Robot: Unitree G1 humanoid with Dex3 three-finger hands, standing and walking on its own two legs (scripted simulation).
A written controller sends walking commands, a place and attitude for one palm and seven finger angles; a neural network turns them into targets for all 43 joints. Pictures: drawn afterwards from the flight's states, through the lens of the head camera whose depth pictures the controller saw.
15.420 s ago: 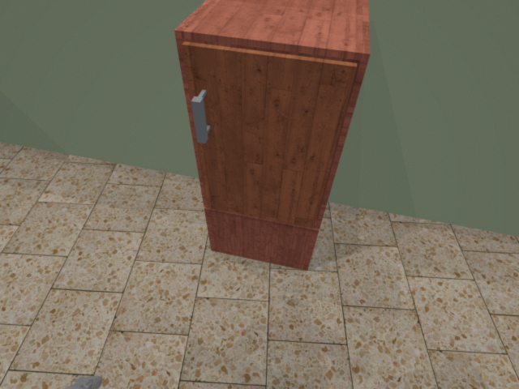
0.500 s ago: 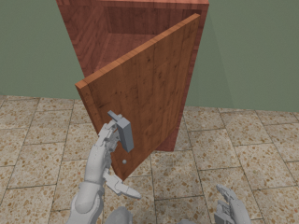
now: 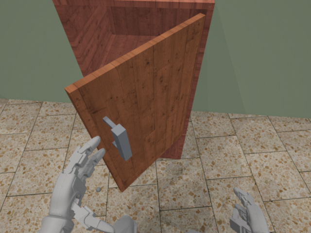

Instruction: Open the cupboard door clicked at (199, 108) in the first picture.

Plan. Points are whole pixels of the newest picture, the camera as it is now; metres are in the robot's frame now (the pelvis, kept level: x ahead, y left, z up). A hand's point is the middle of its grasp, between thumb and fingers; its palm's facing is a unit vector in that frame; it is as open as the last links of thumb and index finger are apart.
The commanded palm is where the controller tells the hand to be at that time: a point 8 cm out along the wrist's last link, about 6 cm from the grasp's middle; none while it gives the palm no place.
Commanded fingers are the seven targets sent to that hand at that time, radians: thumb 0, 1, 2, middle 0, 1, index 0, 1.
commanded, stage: slide the hand sideways off the handle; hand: left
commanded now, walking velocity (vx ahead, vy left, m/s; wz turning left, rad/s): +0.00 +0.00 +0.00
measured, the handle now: (117, 138) +0.33 +0.11 +0.07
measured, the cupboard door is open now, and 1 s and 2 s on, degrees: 51 51 51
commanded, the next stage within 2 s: draw the hand back to the body in 0.16 s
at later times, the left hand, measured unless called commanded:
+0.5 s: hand (72, 190) +0.20 +0.17 +0.10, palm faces -0.05 -1.00 -0.05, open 16.3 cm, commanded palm +0.17 +0.23 +0.11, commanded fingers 0.00 -0.50 0.30 -0.15 -0.30 -0.15 -0.30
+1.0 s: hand (21, 182) +0.19 +0.24 +0.15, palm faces +0.25 -0.91 -0.33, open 14.5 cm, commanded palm +0.16 +0.29 +0.18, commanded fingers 0.00 0.13 0.57 -0.17 -0.30 -0.17 -0.30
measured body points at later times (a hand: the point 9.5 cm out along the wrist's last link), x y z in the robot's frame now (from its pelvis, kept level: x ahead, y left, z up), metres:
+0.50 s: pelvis -0.01 +0.01 +0.01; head +0.02 +0.00 +0.46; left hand +0.19 +0.23 +0.10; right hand +0.17 -0.21 -0.07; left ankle +0.04 +0.15 -0.66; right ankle -0.03 -0.11 -0.66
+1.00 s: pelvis +0.01 +0.03 +0.05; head +0.00 +0.02 +0.50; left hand +0.17 +0.29 +0.17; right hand +0.20 -0.19 -0.01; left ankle +0.04 +0.15 -0.66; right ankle -0.03 -0.11 -0.66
